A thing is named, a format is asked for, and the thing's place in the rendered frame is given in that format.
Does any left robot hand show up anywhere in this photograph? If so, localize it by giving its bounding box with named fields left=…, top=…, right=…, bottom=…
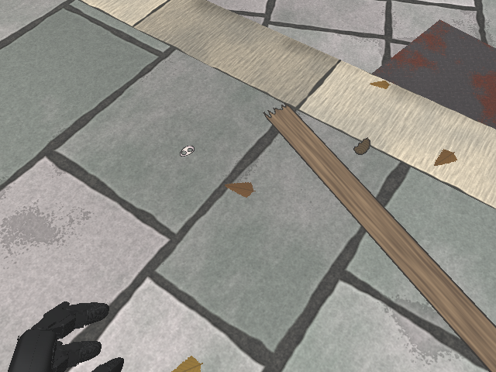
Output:
left=8, top=301, right=124, bottom=372

